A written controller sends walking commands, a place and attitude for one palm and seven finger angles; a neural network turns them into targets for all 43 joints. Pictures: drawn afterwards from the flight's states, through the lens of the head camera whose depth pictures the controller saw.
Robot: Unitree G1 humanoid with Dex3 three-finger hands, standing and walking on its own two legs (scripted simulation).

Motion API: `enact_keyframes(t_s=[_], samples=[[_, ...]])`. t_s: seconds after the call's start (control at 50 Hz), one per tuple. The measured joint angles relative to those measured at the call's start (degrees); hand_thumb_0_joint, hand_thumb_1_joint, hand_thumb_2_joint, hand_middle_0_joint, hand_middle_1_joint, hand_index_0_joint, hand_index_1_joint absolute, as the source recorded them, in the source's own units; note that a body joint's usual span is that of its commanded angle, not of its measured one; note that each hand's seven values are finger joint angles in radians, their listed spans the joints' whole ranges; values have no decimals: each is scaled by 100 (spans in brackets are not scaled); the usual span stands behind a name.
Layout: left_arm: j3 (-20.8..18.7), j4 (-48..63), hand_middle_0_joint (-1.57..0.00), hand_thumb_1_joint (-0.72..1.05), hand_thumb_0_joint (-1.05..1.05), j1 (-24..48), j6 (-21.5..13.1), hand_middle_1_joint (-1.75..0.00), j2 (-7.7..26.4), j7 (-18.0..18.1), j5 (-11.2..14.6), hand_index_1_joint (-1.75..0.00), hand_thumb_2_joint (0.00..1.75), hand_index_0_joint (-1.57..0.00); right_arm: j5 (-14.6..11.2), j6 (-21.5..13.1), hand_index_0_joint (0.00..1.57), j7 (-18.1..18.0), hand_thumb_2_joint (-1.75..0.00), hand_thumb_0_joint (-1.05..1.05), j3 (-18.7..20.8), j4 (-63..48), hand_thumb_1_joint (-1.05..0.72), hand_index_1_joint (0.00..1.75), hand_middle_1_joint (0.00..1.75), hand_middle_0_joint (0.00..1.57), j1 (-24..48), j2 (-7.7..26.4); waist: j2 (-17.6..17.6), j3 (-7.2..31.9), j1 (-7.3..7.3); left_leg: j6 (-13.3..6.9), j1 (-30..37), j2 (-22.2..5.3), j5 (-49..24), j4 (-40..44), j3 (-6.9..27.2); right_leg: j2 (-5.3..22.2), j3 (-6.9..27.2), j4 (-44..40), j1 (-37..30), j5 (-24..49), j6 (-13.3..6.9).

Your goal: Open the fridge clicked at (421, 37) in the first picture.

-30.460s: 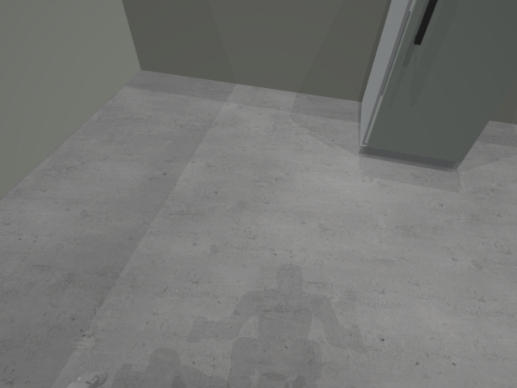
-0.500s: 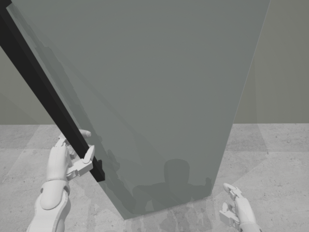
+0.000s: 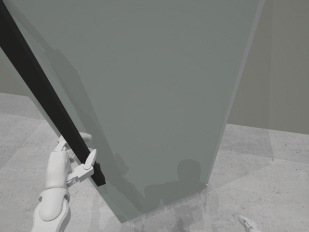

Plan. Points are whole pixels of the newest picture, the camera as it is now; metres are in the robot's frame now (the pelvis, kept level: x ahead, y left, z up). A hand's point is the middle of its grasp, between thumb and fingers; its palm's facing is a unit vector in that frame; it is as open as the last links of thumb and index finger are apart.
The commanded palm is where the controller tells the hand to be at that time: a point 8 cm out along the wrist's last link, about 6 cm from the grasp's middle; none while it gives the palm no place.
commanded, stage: walk backward, drawing the door open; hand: left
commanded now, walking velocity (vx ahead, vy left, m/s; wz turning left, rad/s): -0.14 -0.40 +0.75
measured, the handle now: (68, 123) +0.31 +0.19 +0.19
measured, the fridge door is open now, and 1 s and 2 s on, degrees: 35 75 65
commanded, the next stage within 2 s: stop walking and hold the door back in 0.76 s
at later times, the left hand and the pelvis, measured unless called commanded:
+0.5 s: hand out of the picture +0.12 +0.04 +0.09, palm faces +0.45 -0.86 -0.23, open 6.9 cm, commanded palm +0.07 +0.07 +0.10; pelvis -0.05 -0.20 -0.01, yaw +27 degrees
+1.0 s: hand out of the picture +0.07 -0.10 +0.09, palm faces +0.85 -0.50 -0.16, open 6.4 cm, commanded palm +0.03 -0.04 +0.09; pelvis +0.01 -0.42 -0.02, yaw +50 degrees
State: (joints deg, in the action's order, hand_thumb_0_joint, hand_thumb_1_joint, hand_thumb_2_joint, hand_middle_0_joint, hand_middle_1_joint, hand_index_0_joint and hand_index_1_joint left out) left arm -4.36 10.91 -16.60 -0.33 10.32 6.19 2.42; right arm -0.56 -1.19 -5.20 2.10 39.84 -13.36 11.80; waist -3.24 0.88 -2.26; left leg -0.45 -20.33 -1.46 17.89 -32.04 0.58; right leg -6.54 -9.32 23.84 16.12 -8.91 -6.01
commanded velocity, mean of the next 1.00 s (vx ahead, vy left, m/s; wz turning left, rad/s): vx -0.08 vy -0.29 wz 0.63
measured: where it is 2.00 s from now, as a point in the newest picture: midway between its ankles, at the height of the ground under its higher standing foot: outside the picture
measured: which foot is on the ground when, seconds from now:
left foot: down 0.00-0.16, up 0.18-0.36, down 0.38-0.66, up 0.68-0.90, down 0.92-1.00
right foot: down 0.00-0.02, up 0.04-0.16, down 0.18-0.36, up 0.38-0.64, down 0.66-0.92, up 0.94-1.00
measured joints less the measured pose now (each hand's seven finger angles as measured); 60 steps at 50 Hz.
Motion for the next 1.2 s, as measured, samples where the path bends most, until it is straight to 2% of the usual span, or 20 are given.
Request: enact_keyframes(t_s=[0.04,0.06,0.1,0.18,0.24,0.28,0.32,0.36,0.38,0.5,0.6,0.68,0.78,0.84,0.9,0.94,1.0,1.08,1.14,1.2], samples=[[-126,124,-36,58,-7,-70,-60,-134,40,-5,27,-139,72,-30,34,-197,20,-22,-90,1,10,-7,-91,30,30,20,81,-67,54,-7,11,-45,180,-37,-853,524,56,-33,98,1226,623,-507,907],[-182,68,-37,58,-8,-15,-109,-135,76,-5,5,-139,72,-29,159,-237,20,-35,-90,1,31,-58,-91,30,30,20,107,-108,42,-77,-80,88,136,-45,-1146,560,195,-72,329,2381,1032,-901,1009],[-196,-34,-37,58,-8,141,-61,-134,105,-68,-47,-139,72,-28,312,-194,20,1,-90,1,48,-88,-91,30,30,20,114,-128,-70,-222,-205,264,102,-110,-1213,584,590,-69,813,3600,1330,-1291,882],[-85,218,-37,58,-8,302,-55,-134,253,-179,-44,-139,71,-26,232,-285,20,-18,-90,1,-48,-184,-90,30,30,20,22,-110,46,-251,-43,314,-653,-422,44,-458,548,700,1327,1535,550,-1287,533],[67,379,-39,59,-8,488,-132,-135,-8,-155,-211,-137,73,-25,208,-319,20,-45,-90,1,78,-33,-90,30,30,20,307,74,-77,-621,58,295,-1227,-206,967,-2991,572,688,840,1893,687,-744,479],[241,381,-38,58,-7,464,-187,-136,-96,-197,-287,-137,73,-26,186,-276,20,-48,-90,1,186,-10,-91,30,30,20,346,130,-58,-655,44,277,-1182,-34,1204,-3924,143,796,576,1768,608,-698,417],[363,466,-38,58,-7,378,-266,-136,-72,-278,-310,-136,72,-28,168,-288,20,-99,-90,1,192,-120,-91,30,30,20,342,109,83,-659,32,192,-735,14,1396,-3637,-310,903,381,1540,579,-563,364],[463,676,-38,57,-6,270,-358,-137,13,-346,-265,-136,73,-28,158,-397,20,-150,-90,1,107,-372,-91,30,30,20,263,87,244,-584,-10,123,-2,35,1057,-2033,-592,1019,168,1612,799,-547,315],[513,840,-39,57,-6,219,-433,-137,27,-365,-235,-135,73,-28,176,-490,20,-154,-90,1,81,-571,-91,30,30,20,194,141,142,-503,-25,91,361,-92,669,-1054,-512,944,41,1963,1091,-854,375],[452,887,-41,56,-6,299,-622,-137,273,-410,-354,-135,74,-29,321,-546,20,61,-90,1,-100,-391,-91,30,30,19,330,-286,396,-1013,176,430,487,-306,123,-449,136,726,720,3890,1740,-1316,895],[313,897,-39,57,-5,166,-455,-134,215,-365,-208,-137,76,-29,177,-592,21,207,-90,1,-165,-439,-90,30,30,20,215,-327,-21,-1031,316,706,477,-756,-434,266,874,819,877,2171,1011,-854,926],[-36,879,-41,55,-7,125,-396,-135,198,-216,-150,-138,77,-27,29,-494,21,218,-90,1,-145,-324,-90,30,30,20,390,-228,-242,-931,402,477,-66,-862,219,-545,1279,753,654,1075,355,-583,823],[-76,532,-40,57,-6,241,-330,-135,103,-208,-143,-139,77,-26,39,-328,21,57,-90,1,90,-35,-90,30,30,20,705,34,-99,-1008,229,285,-915,-157,1590,-3682,52,1094,194,1256,309,-549,445],[-57,577,-39,58,-5,148,-316,-135,147,-227,-120,-139,76,-27,74,-274,20,-40,-90,1,84,-225,-91,30,30,20,662,80,74,-944,110,255,-582,-49,1597,-3060,-641,1171,-162,1089,224,-459,313],[-23,810,-40,57,-3,79,-354,-136,246,-250,-16,-139,76,-28,107,-345,20,-123,-90,1,23,-501,-91,30,30,20,520,89,247,-768,92,176,112,-36,982,-1270,-989,1137,-511,1341,475,-556,169],[30,728,-41,58,-3,316,-527,-137,313,-191,36,-139,77,-29,123,-411,20,-190,-90,1,6,-603,-91,30,30,19,477,65,421,-780,211,-46,243,-50,195,-763,-955,1119,-471,2009,813,-1039,360],[144,61,-43,60,-3,948,-582,-138,263,-32,1,-140,79,-32,68,-336,20,-168,-90,1,-108,-479,-91,30,30,19,460,-22,535,-944,408,-75,295,-67,31,-829,-728,932,197,3131,1079,-1517,696],[246,-1145,-44,58,-4,1806,-382,-139,380,57,3,-140,81,-34,-58,-236,20,-117,-90,1,-291,-418,-91,30,30,19,292,-27,127,-799,501,16,250,-280,-118,-630,-301,969,501,2619,701,-1207,855],[182,-2020,-45,56,-6,2596,-269,-139,591,39,50,-140,81,-34,-108,-154,20,-64,-90,1,-405,-413,-90,30,30,20,273,-58,120,-678,578,34,-275,-291,817,-1468,-180,1066,696,1740,387,-997,775],[-84,-2851,-45,59,-7,3153,-312,-140,574,74,85,-140,82,-35,-6,-41,21,-12,-90,1,-401,-107,-90,30,30,20,638,74,122,-896,599,143,-756,167,807,-3099,231,1111,814,1826,564,-626,580]])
